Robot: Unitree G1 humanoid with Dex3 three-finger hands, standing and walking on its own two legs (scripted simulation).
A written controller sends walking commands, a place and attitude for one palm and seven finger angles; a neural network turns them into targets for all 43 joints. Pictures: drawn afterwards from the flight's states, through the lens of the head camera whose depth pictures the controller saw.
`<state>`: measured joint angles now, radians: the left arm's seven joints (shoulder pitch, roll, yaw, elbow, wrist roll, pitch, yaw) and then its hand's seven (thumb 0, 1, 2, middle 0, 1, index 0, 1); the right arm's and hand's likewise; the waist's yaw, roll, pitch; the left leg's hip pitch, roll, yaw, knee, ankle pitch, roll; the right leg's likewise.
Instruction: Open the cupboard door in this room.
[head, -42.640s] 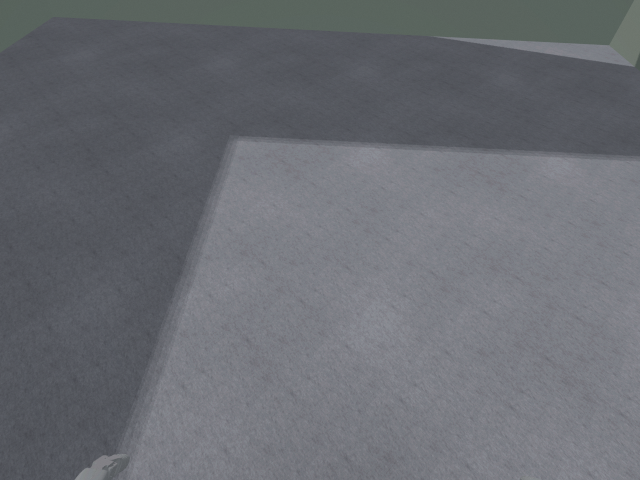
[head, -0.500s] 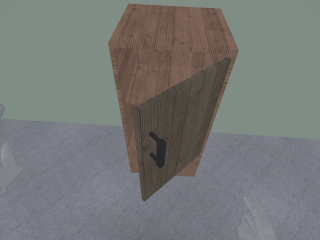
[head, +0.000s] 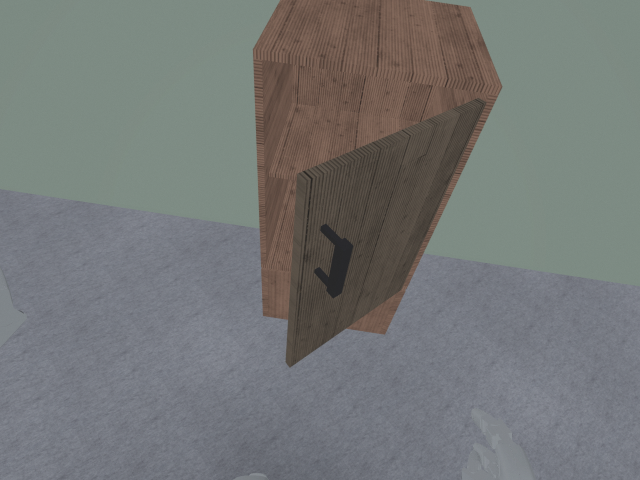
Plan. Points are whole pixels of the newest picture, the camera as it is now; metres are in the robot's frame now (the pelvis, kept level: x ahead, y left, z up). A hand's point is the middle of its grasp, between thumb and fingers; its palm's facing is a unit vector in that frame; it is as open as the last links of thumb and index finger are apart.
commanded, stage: step back with the hand held close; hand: left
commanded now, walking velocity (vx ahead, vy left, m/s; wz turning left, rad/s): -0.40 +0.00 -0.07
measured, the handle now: (331, 261) +0.44 +0.01 -0.02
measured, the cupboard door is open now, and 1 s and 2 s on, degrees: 45 45 45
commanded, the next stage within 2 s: stop stepping back and stand still in 0.16 s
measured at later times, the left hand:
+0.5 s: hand (61, 427) +0.13 +0.21 +0.17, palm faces +0.31 -0.82 -0.48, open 7.4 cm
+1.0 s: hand out of the picture +0.05 +0.22 +0.16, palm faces +0.37 -0.84 -0.41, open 7.4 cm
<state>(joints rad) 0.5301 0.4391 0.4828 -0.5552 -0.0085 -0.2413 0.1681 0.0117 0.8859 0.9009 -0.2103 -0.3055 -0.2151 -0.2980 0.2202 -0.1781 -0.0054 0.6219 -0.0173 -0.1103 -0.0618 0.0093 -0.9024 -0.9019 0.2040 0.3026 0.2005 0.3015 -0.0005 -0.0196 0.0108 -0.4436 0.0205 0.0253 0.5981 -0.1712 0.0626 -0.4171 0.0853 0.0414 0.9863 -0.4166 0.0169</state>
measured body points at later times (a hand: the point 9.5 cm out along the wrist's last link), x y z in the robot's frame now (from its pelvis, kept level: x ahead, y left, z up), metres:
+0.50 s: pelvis -0.09 -0.04 +0.00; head -0.09 -0.01 +0.45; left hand +0.11 +0.25 +0.20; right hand +0.03 -0.32 -0.06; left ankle -0.05 +0.04 -0.73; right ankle -0.19 -0.14 -0.72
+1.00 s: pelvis -0.18 -0.02 +0.01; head -0.19 -0.01 +0.46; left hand +0.03 +0.27 +0.18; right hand -0.05 -0.28 -0.07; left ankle -0.13 +0.08 -0.73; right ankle -0.18 -0.14 -0.73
